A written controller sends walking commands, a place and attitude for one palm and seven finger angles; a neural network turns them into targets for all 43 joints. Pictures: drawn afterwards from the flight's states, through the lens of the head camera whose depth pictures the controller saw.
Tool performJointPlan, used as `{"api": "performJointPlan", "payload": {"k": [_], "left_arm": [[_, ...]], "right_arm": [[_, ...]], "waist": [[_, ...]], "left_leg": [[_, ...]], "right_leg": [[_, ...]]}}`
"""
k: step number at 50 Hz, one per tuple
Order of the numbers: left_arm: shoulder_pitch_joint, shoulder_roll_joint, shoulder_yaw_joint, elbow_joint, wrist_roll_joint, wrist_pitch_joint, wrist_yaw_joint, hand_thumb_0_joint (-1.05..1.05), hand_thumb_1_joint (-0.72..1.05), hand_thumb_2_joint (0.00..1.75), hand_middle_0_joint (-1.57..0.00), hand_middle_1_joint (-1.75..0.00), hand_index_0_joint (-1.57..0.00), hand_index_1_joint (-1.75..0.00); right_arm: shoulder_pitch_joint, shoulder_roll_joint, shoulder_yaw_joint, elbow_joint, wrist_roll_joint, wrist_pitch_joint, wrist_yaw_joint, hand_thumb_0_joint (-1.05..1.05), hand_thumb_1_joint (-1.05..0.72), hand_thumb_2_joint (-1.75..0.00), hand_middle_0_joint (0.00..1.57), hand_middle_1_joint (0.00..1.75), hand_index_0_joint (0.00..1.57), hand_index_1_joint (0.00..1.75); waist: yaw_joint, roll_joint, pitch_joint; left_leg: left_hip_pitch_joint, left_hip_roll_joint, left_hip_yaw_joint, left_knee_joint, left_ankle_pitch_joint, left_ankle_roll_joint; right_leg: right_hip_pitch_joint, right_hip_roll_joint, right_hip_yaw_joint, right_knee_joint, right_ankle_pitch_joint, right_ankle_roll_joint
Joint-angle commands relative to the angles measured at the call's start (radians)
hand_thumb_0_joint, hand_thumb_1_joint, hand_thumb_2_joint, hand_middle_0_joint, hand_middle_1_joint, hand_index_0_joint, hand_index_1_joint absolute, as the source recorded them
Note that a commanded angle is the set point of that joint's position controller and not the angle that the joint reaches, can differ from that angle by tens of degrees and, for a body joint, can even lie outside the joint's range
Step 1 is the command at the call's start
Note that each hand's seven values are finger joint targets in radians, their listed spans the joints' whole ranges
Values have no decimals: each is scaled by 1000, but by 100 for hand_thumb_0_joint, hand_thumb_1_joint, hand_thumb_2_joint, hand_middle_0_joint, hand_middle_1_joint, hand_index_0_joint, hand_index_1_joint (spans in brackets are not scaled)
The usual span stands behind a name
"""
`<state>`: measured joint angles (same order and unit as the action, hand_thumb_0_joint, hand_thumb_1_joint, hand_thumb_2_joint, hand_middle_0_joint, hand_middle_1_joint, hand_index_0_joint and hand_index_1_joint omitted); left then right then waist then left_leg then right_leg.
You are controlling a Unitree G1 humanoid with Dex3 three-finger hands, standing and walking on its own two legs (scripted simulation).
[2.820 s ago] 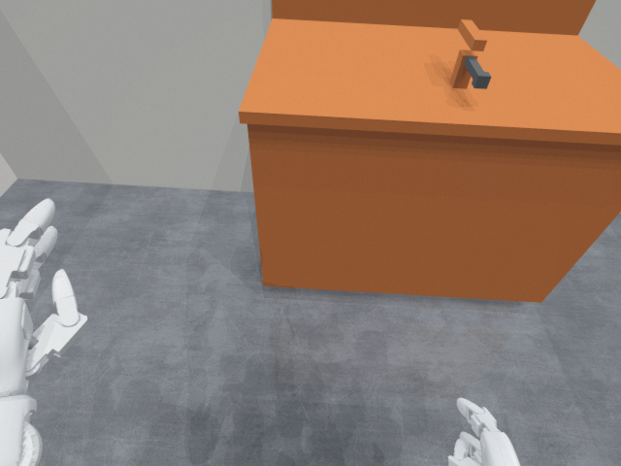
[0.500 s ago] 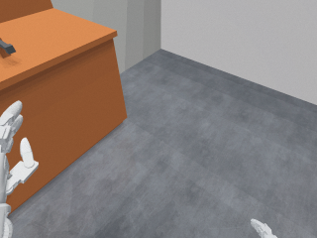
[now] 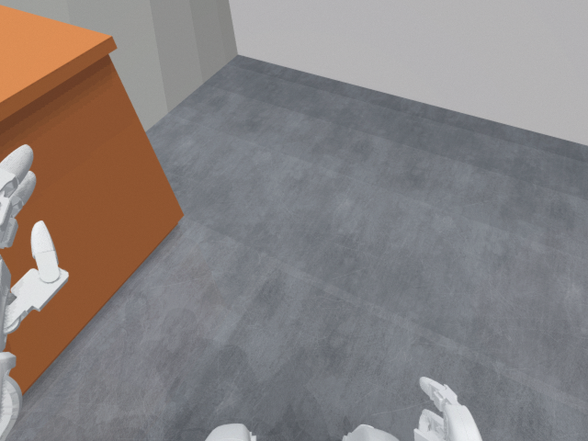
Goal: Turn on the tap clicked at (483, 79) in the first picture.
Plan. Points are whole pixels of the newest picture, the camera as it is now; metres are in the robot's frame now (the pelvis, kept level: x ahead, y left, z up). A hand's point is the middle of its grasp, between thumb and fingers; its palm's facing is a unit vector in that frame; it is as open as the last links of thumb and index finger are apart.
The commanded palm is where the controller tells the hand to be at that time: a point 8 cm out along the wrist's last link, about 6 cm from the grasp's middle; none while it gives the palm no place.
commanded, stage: walk to a spot facing it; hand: left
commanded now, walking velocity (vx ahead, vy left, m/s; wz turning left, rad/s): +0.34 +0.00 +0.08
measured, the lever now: out of the picture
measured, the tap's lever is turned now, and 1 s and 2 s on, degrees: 0 0 0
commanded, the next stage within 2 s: turn to face it in 0.20 s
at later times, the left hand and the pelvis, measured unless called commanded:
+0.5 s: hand (88, 165) +0.36 +0.25 +0.20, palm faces +0.41 -0.82 -0.41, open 7.5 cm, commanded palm +0.29 +0.30 +0.20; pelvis +0.15 +0.01 +0.01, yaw +3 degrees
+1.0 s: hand (49, 217) +0.29 +0.27 +0.19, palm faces +0.63 -0.66 -0.41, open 7.4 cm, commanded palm +0.22 +0.30 +0.20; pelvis +0.16 -0.02 +0.01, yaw +19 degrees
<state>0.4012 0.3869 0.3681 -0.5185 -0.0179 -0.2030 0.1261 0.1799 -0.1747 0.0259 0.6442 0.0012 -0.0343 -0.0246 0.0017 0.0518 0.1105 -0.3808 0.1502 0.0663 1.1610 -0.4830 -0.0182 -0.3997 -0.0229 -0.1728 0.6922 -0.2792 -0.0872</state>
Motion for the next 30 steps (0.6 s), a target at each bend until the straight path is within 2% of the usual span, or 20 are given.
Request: {"api": "performJointPlan", "payload": {"k": [1,4,5,7,9,10,12,14,15,16,17,18,19,20,22,23,24,25,28,30], "left_arm": [[121,202,204,-248,-13,-84,37,0,90,90,-20,-30,-20,-30],[116,195,200,-281,-14,-93,45,0,90,90,-20,-30,-20,-30],[133,190,201,-263,-17,-90,50,0,90,90,-20,-30,-20,-30],[151,174,188,-236,-20,-80,57,0,90,90,-20,-30,-20,-30],[103,154,151,-242,-18,-74,61,0,90,90,-20,-30,-20,-30],[102,158,154,-216,-16,-71,66,0,90,90,-20,-30,-20,-30],[43,144,117,-211,-11,-65,66,0,90,90,-20,-30,-20,-30],[-22,146,88,-231,-5,-68,63,0,90,90,-20,-30,-20,-30],[-42,157,94,-237,-3,-77,63,0,90,90,-20,-30,-20,-30],[-61,156,99,-257,-5,-84,64,0,90,90,-20,-30,-20,-30],[-54,149,103,-225,-13,-94,61,0,90,90,-20,-30,-20,-30],[-28,185,118,-205,-12,-92,49,0,90,90,-20,-30,-20,-30],[-33,207,134,-249,-9,-91,39,0,90,90,-20,-30,-20,-30],[-27,197,134,-292,-6,-91,37,0,90,90,-20,-30,-20,-30],[59,171,140,-347,-18,-87,39,0,90,90,-20,-30,-20,-30],[95,162,143,-356,-27,-81,41,0,90,90,-20,-30,-20,-30],[123,172,162,-347,-32,-73,42,0,90,90,-20,-30,-20,-30],[131,150,152,-344,-38,-67,41,0,90,90,-20,-30,-20,-30],[121,131,152,-283,-48,-44,36,0,90,90,-20,-30,-20,-30],[82,122,137,-242,-46,-27,30,0,90,90,-20,-30,-20,-30]], "right_arm": [[-99,-112,-56,-171,6,-29,-9,0,-90,-90,20,30,20,30],[-83,-115,-65,-172,2,-19,-21,0,-90,-90,20,30,20,30],[-74,-114,-63,-181,0,-20,-23,0,-90,-90,20,30,20,30],[-65,-113,-68,-194,0,-27,-30,0,-90,-90,20,30,20,30],[-60,-115,-73,-205,1,-40,-37,0,-90,-90,20,30,20,30],[-50,-111,-71,-207,0,-45,-41,0,-90,-90,20,30,20,30],[-31,-121,-77,-206,-1,-47,-45,0,-90,-90,20,30,20,30],[-18,-136,-88,-207,3,-55,-58,0,-90,-90,20,30,20,30],[-2,-145,-91,-208,2,-57,-63,0,-90,-90,20,30,20,30],[-6,-166,-97,-211,4,-61,-62,0,-90,-90,20,30,20,30],[-7,-151,-89,-215,9,-64,-51,0,-90,-90,20,30,20,30],[-23,-143,-79,-203,-5,-64,-49,0,-90,-90,20,30,20,30],[-37,-134,-83,-197,-5,-66,-43,0,-90,-90,20,30,20,30],[-41,-132,-84,-194,0,-63,-36,0,-90,-90,20,30,20,30],[-35,-133,-87,-199,5,-70,-22,0,-90,-90,20,30,20,30],[-34,-132,-84,-203,7,-74,-17,0,-90,-90,20,30,20,30],[-27,-135,-82,-206,6,-79,-15,0,-90,-90,20,30,20,30],[-21,-133,-79,-207,5,-83,-13,0,-90,-90,20,30,20,30],[-16,-134,-77,-200,11,-91,-15,0,-90,-90,20,30,20,30],[-25,-132,-72,-201,17,-90,-19,0,-90,-90,20,30,20,30]], "waist": [[1,-111,-243],[-19,-123,-240],[-12,-148,-236],[8,-157,-222],[10,-152,-215],[16,-154,-202],[6,-167,-180],[-11,-106,-172],[-27,-19,-191],[-19,158,-241],[-5,242,-239],[-7,267,-240],[-3,226,-212],[-2,186,-195],[5,195,-222],[2,218,-228],[1,217,-234],[-8,221,-236],[-7,179,-244],[0,126,-235]], "left_leg": [[-357,16,-71,151,87,-20],[-249,29,-37,-101,133,-21],[-213,16,-1,-199,157,-16],[-158,-24,66,-341,192,-5],[-95,-42,91,-431,209,6],[-63,-59,113,-472,231,9],[16,-72,129,-554,285,13],[163,-77,129,-655,321,27],[272,-49,67,-701,344,54],[378,96,-179,-755,488,135],[429,240,-422,-790,704,236],[385,295,-519,-820,629,281],[324,287,-517,-814,561,292],[273,263,-438,-803,545,281],[196,181,-276,-780,552,217],[160,157,-230,-775,548,194],[135,141,-207,-769,552,175],[117,135,-204,-762,560,167],[134,125,-183,-704,585,142],[122,99,-159,-644,553,107]], "right_leg": [[363,-336,461,-386,89,-134],[271,-303,283,-386,185,-103],[264,-286,248,-382,202,-96],[271,-264,228,-371,226,-85],[277,-274,211,-357,208,-78],[270,-257,203,-349,205,-68],[248,-244,177,-321,152,-47],[197,-216,140,-193,187,-11],[135,-172,110,-42,229,22],[31,-76,41,163,96,82],[-105,-3,69,333,-290,105],[-154,-24,143,440,-346,109],[-155,-53,185,450,-331,111],[-147,-69,182,399,-321,119],[-35,-54,119,250,-246,130],[19,-39,90,185,-214,136],[60,-23,66,131,-184,141],[88,-9,49,89,-170,148],[142,16,27,-67,-104,162],[191,0,38,-204,-15,159]]}}
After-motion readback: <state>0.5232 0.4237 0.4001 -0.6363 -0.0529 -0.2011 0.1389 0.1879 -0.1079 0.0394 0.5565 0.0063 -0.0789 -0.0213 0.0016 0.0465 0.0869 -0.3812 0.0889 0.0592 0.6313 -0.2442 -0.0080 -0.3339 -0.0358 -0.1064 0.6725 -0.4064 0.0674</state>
